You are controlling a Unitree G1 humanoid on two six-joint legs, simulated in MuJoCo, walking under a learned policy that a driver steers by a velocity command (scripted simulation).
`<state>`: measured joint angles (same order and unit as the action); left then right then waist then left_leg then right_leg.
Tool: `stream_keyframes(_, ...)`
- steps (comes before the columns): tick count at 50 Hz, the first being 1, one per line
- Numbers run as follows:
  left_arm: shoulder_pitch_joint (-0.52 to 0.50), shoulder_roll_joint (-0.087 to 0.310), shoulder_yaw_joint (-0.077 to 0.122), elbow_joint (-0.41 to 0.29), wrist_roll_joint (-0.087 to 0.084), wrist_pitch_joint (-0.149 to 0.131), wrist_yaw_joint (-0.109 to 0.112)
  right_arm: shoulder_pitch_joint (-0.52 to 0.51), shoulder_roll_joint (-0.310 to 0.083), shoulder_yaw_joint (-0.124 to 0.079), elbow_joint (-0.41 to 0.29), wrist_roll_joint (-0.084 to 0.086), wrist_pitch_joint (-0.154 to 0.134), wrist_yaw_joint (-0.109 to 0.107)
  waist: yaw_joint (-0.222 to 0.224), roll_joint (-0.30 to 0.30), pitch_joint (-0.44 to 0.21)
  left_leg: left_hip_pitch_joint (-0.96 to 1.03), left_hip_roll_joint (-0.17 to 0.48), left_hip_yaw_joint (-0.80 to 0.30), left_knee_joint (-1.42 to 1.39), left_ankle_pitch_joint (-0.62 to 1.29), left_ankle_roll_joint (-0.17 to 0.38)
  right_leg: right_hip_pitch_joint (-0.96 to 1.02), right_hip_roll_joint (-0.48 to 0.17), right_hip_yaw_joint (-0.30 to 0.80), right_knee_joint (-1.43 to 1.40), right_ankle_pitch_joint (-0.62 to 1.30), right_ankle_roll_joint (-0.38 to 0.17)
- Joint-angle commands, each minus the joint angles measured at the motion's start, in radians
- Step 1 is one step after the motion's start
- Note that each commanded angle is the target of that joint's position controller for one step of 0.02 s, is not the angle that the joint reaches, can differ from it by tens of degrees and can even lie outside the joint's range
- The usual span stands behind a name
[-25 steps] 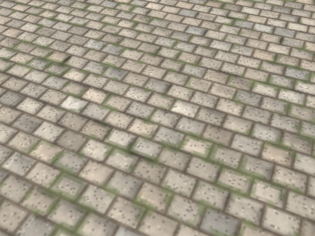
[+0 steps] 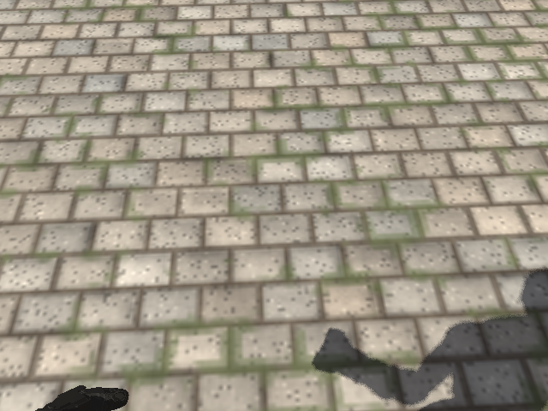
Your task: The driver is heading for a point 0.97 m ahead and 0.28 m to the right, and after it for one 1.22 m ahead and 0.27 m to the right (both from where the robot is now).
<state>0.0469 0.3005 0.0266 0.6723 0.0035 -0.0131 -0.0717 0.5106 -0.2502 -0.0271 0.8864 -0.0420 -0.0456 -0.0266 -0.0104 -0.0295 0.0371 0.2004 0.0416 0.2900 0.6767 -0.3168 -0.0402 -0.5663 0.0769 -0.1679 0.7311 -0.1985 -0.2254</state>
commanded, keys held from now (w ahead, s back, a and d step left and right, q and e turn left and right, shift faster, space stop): w+e+shift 0.80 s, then w+shift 0.04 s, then w+q+shift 0.16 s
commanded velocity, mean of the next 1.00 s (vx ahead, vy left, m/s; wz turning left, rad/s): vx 0.99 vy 0.00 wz -0.86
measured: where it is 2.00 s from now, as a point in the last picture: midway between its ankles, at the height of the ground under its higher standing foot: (510, 126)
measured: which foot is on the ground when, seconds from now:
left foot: down 0.00-0.00, up 0.02-0.38, down 0.40-0.86, up 0.88-1.00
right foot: down 0.00-0.42, up 0.44-0.84, down 0.86-1.00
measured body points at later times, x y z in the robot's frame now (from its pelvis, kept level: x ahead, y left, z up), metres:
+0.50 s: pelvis +0.46 -0.01 +0.03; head +0.49 -0.03 +0.48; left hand +0.65 +0.24 -0.08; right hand +0.50 -0.33 -0.06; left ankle +0.58 +0.08 -0.69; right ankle +0.24 -0.01 -0.58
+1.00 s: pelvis +0.81 -0.30 +0.03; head +0.83 -0.32 +0.48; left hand +1.08 -0.20 -0.10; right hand +0.66 -0.51 -0.10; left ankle +0.87 -0.11 -0.57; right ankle +0.80 -0.31 -0.69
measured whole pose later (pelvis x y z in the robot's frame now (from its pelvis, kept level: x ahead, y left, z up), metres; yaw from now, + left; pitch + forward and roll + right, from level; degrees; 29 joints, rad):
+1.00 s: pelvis +0.81 -0.30 +0.03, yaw -51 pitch -1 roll -1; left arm 0.26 0.29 0.04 0.79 0.04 -0.03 0.00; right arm 0.30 -0.23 0.00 0.76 -0.02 -0.05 0.01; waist -0.04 0.00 0.06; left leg -0.45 0.11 -0.05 1.40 -0.30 0.01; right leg -0.28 0.16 -0.11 0.59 -0.30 -0.19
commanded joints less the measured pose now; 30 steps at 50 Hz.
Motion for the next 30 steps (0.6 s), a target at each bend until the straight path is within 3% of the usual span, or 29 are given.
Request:
stream_keyframes(1, 0.351, 0.339, 0.115, 0.066, 0.023, 0.033, 0.045, -0.160, -0.103, -0.019, -0.259, 0.008, -0.040, 0.026, 0.083, -0.256, -0.223, -0.997, -0.114, -0.200, 1.047, -0.168, 0.000, 0.973, -0.255, 0.784, -0.239, -0.084, -0.252)
stream_keyframes(2, 0.372, 0.317, 0.122, 0.034, 0.015, 0.033, 0.051, -0.242, -0.154, -0.015, -0.290, 0.003, -0.067, 0.024, 0.157, -0.061, -0.303, -1.080, -0.074, -0.386, 1.041, -0.103, 0.019, 0.987, -0.317, 0.980, -0.411, -0.262, -0.294)
stream_keyframes(3, 0.370, 0.256, 0.110, 0.061, 0.015, 0.024, 0.063, -0.273, -0.159, -0.010, -0.293, 0.006, -0.083, 0.026, 0.112, 0.036, -0.129, -1.098, -0.021, -0.399, 0.924, -0.058, 0.028, 0.816, -0.319, 0.969, -0.501, -0.295, -0.238)
stream_keyframes(4, 0.347, 0.205, 0.096, 0.079, 0.015, 0.008, 0.068, -0.292, -0.157, -0.006, -0.293, -0.001, -0.082, 0.023, 0.052, 0.122, -0.026, -1.037, 0.028, -0.397, 0.791, -0.033, 0.025, 0.645, -0.281, 0.881, -0.513, -0.212, -0.192)
stream_keyframes(6, 0.275, 0.175, 0.078, 0.067, 0.015, -0.026, 0.079, -0.260, -0.145, 0.005, -0.271, -0.038, -0.040, 0.022, -0.031, 0.136, 0.038, -0.903, 0.069, -0.389, 0.674, -0.055, -0.003, 0.408, -0.183, 0.703, -0.507, -0.048, -0.153)
stream_keyframes(8, 0.275, 0.162, 0.067, 0.065, 0.002, -0.051, 0.071, -0.294, -0.131, 0.011, -0.288, -0.043, -0.005, 0.028, -0.045, 0.117, 0.057, -0.830, 0.092, -0.349, 0.522, -0.072, -0.033, 0.252, -0.116, 0.607, -0.538, -0.001, -0.141)
stream_keyframes(10, 0.287, 0.172, 0.071, 0.065, 0.002, -0.064, 0.069, -0.441, -0.106, 0.027, -0.351, -0.029, -0.003, 0.041, -0.009, 0.086, 0.100, -0.786, 0.087, -0.300, 0.320, 0.076, -0.049, 0.157, -0.064, 0.551, -0.573, 0.086, -0.118)
stream_keyframes(12, 0.314, 0.177, 0.078, 0.075, -0.001, -0.065, 0.061, -0.532, -0.074, 0.042, -0.380, -0.007, -0.007, 0.050, 0.040, 0.045, 0.088, -0.705, 0.049, -0.276, 0.114, 0.286, -0.040, 0.165, -0.027, 0.516, -0.559, 0.240, -0.067)
stream_keyframes(14, 0.360, 0.192, 0.085, 0.093, -0.011, -0.066, 0.056, -0.567, -0.081, 0.041, -0.390, 0.008, -0.012, 0.049, 0.083, 0.006, 0.039, -0.651, 0.006, -0.267, -0.002, 0.404, -0.019, 0.267, -0.049, 0.535, -0.531, 0.423, -0.032)
stream_keyframes(16, 0.365, 0.208, 0.092, 0.099, -0.011, -0.064, 0.061, -0.573, -0.108, 0.033, -0.397, 0.012, -0.017, 0.042, 0.086, -0.011, 0.007, -0.601, -0.023, -0.285, -0.098, 0.396, 0.002, 0.378, -0.072, 0.554, -0.468, 0.551, -0.002)
stream_keyframes(18, 0.338, 0.247, 0.100, 0.094, -0.004, -0.064, 0.068, -0.433, -0.180, 0.003, -0.357, 0.015, -0.022, 0.024, 0.014, -0.016, -0.105, -0.406, -0.077, -0.304, -0.136, 0.279, 0.021, 0.458, -0.073, 0.571, -0.272, 0.788, 0.048)
stream_keyframes(19, 0.288, 0.282, 0.106, 0.085, 0.002, -0.067, 0.064, -0.263, -0.226, -0.021, -0.319, 0.022, -0.027, 0.010, -0.096, -0.019, -0.192, -0.222, -0.068, -0.310, -0.137, 0.207, 0.031, 0.426, -0.064, 0.567, -0.069, 0.802, 0.068)
stream_keyframes(20, 0.229, 0.244, 0.097, 0.070, 0.010, -0.078, 0.060, -0.031, -0.280, -0.049, -0.263, 0.015, -0.030, -0.011, -0.215, 0.000, -0.287, 0.028, 0.008, -0.354, -0.104, 0.085, 0.047, 0.291, -0.026, 0.525, 0.195, 0.681, 0.083)
stream_keyframes(21, 0.238, 0.064, 0.052, 0.034, 0.003, -0.087, 0.063, 0.108, -0.337, -0.068, -0.232, -0.027, -0.035, -0.027, -0.211, 0.247, -0.380, 0.257, 0.284, -0.667, -0.171, -0.287, 0.082, 0.037, 0.069, 0.422, 0.548, -0.126, 0.089)
stream_keyframes(22, 0.339, 0.053, 0.028, -0.025, -0.033, -0.079, 0.063, -0.036, -0.370, -0.078, -0.255, -0.035, -0.030, -0.010, -0.071, 0.481, -0.453, 0.243, 0.444, -1.208, -0.408, -0.455, 0.156, -0.144, 0.077, 0.334, 0.700, -0.281, 0.100)
stream_keyframes(23, 0.279, 0.125, 0.034, 0.016, 0.000, -0.057, 0.070, -0.180, -0.252, -0.065, -0.285, -0.025, -0.023, -0.002, -0.065, 0.263, -0.283, 0.083, 0.382, -1.099, -0.430, -0.593, 0.167, -0.197, -0.022, 0.311, 0.713, -0.154, 0.096)
stream_keyframes(24, 0.226, 0.142, 0.039, 0.016, 0.017, -0.044, 0.057, -0.223, -0.181, -0.048, -0.279, -0.016, -0.019, 0.003, -0.057, 0.141, -0.174, -0.048, 0.341, -0.911, -0.413, -0.448, 0.160, -0.188, -0.064, 0.279, 0.669, -0.088, 0.106)
stream_keyframes(25, 0.187, 0.135, 0.039, 0.014, 0.026, -0.031, 0.043, -0.215, -0.154, -0.042, -0.254, -0.019, -0.019, 0.007, -0.051, 0.068, -0.111, -0.140, 0.303, -0.775, -0.420, -0.273, 0.146, -0.171, -0.095, 0.266, 0.638, -0.077, 0.114)
stream_keyframes(26, 0.152, 0.109, 0.035, -0.007, 0.035, -0.019, 0.026, -0.182, -0.143, -0.036, -0.215, -0.015, -0.025, 0.005, -0.040, 0.073, -0.065, -0.202, 0.271, -0.659, -0.434, -0.164, 0.135, -0.171, -0.122, 0.266, 0.621, -0.079, 0.119)
stream_keyframes(28, 0.112, 0.055, 0.016, -0.046, 0.034, 0.006, 0.005, -0.138, -0.109, -0.028, -0.153, 0.006, -0.047, 0.019, -0.017, 0.113, -0.010, -0.260, 0.258, -0.515, -0.468, -0.010, 0.116, -0.202, -0.168, 0.258, 0.609, -0.067, 0.126)
stream_keyframes(30, 0.054, 0.040, 0.004, -0.088, 0.033, 0.018, -0.005, -0.135, -0.103, -0.026, -0.128, 0.018, -0.065, 0.032, 0.002, 0.105, 0.013, -0.290, 0.246, -0.377, -0.503, 0.145, 0.100, -0.232, -0.181, 0.237, 0.582, -0.002, 0.131)
Velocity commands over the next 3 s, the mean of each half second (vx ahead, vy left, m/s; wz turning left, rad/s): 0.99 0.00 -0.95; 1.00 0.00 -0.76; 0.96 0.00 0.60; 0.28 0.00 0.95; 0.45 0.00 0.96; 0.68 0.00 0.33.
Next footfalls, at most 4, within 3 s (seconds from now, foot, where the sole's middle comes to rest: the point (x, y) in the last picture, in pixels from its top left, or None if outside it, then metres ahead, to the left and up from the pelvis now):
0.40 left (255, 344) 0.62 0.07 -0.73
0.86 right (408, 270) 0.83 -0.34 -0.73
1.30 left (470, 172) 1.19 -0.60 -0.73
1.66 right None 1.42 -0.93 -0.73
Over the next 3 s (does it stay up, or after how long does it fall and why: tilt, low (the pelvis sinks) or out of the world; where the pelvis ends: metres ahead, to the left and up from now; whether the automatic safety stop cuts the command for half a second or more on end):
stays up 1.78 -0.59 0.04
